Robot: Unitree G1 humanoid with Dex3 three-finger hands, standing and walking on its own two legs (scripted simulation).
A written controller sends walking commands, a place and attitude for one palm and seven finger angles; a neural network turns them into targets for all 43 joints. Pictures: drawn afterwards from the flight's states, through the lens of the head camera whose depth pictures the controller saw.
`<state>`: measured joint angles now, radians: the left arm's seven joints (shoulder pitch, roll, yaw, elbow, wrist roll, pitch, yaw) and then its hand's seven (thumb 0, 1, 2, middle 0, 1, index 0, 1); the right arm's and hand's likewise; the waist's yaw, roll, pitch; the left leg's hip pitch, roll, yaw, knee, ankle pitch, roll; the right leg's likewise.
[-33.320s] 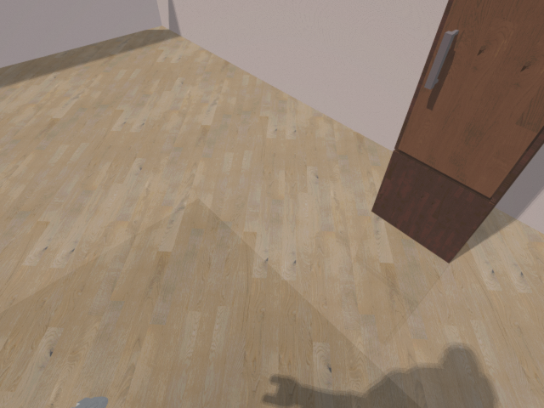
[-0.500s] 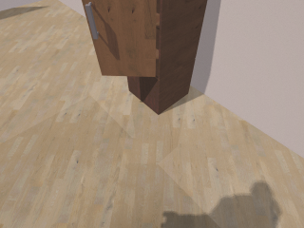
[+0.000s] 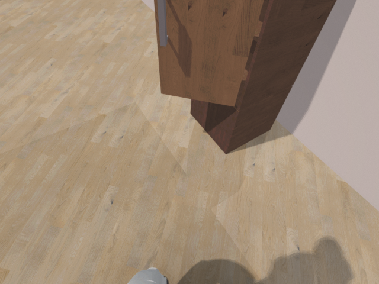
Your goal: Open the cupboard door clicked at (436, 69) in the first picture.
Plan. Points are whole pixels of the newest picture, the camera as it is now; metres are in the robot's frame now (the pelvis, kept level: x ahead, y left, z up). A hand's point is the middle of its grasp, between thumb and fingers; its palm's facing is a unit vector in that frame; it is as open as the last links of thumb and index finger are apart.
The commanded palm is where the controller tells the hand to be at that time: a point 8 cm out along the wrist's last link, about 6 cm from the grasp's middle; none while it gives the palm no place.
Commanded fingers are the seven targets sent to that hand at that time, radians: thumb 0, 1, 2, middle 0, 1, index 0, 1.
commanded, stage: take the last steps up to it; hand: left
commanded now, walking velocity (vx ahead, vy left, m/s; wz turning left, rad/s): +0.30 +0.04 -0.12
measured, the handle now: (164, 20) +0.94 +0.19 +0.06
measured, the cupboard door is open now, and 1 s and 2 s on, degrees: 45 45 45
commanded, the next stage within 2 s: come to a stop and stand still in 0.72 s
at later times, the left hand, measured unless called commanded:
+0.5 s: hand (140, 211) +0.29 +0.16 -0.13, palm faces -0.06 -0.97 -0.22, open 7.4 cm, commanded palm none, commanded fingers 0.00 0.90 0.90 -0.20 -0.30 -0.20 -0.30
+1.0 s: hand (128, 206) +0.31 +0.20 -0.17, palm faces +0.01 -0.99 -0.14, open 7.4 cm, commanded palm none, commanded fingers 0.00 0.90 0.90 -0.20 -0.30 -0.20 -0.30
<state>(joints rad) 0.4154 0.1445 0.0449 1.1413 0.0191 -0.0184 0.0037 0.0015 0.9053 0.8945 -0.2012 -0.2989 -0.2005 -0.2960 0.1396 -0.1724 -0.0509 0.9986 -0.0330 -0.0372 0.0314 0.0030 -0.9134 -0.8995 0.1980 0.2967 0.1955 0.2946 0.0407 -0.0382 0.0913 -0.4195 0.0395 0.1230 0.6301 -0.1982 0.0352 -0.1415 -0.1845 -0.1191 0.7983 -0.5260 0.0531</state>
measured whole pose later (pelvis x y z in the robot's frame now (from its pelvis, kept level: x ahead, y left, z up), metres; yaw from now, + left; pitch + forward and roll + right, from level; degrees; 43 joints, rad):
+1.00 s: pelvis +0.33 +0.04 +0.01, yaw -4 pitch -1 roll +0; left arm 0.29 0.15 0.02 1.12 0.01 0.02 0.03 0.00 0.91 0.89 -0.20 -0.30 -0.20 -0.30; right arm 0.12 -0.13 -0.01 1.04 -0.02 -0.02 -0.04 0.00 -0.92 -0.90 0.20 0.30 0.20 0.29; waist 0.04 -0.05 0.07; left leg -0.32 0.01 0.15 0.52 -0.19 0.06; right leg -0.33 -0.06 -0.05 0.90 -0.52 0.02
